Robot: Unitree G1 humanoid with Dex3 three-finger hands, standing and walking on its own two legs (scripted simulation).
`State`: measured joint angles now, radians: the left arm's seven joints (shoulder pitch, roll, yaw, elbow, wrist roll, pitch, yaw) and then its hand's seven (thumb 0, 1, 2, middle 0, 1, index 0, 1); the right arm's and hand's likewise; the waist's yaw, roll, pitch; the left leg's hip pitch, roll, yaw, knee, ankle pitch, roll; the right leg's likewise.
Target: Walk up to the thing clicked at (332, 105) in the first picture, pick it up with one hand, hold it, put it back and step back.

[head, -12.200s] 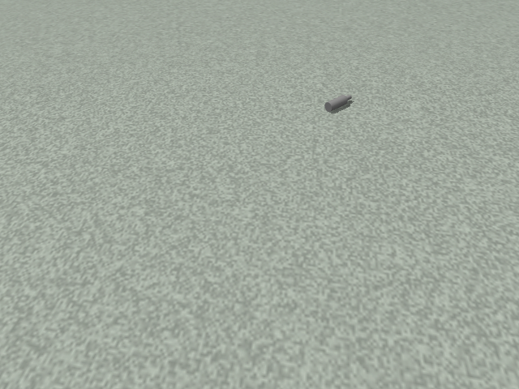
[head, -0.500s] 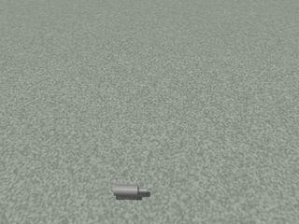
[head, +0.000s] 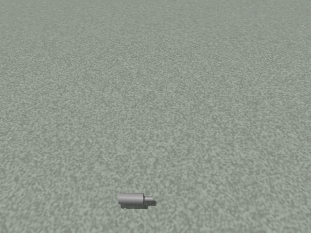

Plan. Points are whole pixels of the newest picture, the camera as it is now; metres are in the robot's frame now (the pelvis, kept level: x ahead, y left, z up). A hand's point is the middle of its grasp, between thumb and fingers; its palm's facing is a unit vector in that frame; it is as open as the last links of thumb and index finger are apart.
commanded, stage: stand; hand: left
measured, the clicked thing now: (136, 198) +0.46 +0.13 -0.75
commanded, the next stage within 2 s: walk up in 0.02 s
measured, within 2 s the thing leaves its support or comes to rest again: neither
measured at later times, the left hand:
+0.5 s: hand out of the picture +0.06 +0.14 -0.17, palm faces -0.05 -0.94 -0.34, open 7.4 cm
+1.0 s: hand out of the picture +0.12 +0.22 -0.16, palm faces +0.01 -0.90 -0.43, open 7.4 cm
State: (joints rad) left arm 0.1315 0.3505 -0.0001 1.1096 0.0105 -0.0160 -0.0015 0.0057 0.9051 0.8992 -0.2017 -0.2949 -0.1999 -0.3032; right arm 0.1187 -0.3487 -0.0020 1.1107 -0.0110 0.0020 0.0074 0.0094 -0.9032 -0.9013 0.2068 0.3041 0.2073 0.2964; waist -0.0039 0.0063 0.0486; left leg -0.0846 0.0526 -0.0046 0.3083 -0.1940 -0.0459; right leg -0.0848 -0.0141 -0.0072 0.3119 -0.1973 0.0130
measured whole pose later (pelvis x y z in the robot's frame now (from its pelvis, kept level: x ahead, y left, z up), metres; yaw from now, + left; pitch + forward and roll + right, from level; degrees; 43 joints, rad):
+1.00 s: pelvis +0.02 -0.07 -0.02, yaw +0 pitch -2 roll +0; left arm 0.14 0.42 0.04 0.93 -0.01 -0.01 0.02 0.01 0.91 0.90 -0.20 -0.29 -0.20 -0.30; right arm 0.15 -0.36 -0.03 0.87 -0.01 0.01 0.01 0.01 -0.90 -0.90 0.21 0.30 0.21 0.30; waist 0.01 0.00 0.14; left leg -0.27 -0.01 0.00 0.65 -0.34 0.03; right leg -0.26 -0.01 0.00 0.66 -0.41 -0.02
